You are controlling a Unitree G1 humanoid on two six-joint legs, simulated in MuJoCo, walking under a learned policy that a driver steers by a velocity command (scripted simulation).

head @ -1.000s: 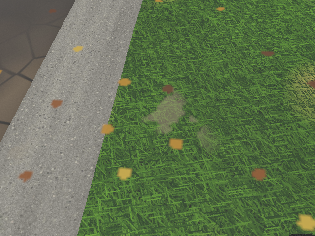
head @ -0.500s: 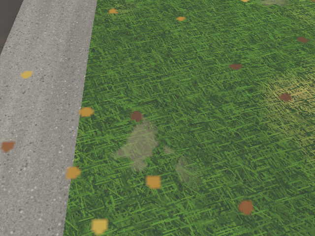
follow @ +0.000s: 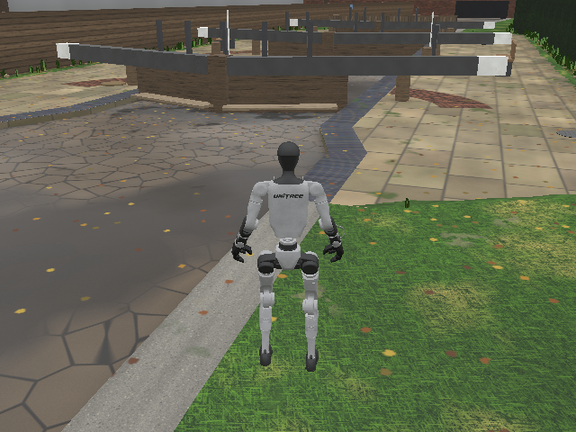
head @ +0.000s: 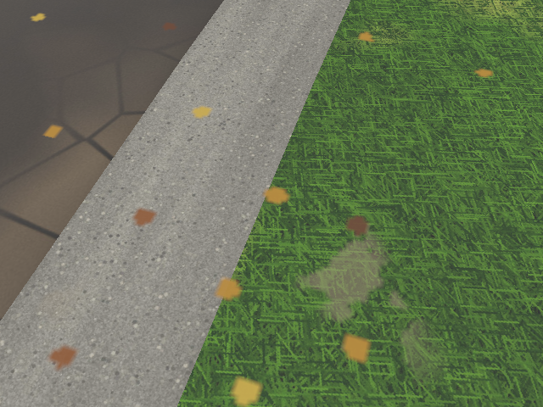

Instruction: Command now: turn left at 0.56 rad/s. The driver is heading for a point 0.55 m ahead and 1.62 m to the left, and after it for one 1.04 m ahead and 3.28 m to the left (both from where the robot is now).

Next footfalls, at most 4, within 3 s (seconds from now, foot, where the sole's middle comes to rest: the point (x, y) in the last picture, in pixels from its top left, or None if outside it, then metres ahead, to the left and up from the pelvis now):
0.06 left None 0.04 0.13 -0.78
0.54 right None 0.09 -0.09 -0.78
0.96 left None -0.05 0.14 -0.78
1.48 right None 0.11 -0.01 -0.78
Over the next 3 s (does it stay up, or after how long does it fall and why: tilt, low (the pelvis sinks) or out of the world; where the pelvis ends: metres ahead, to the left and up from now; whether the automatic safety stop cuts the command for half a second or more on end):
stays up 0.07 0.54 0.00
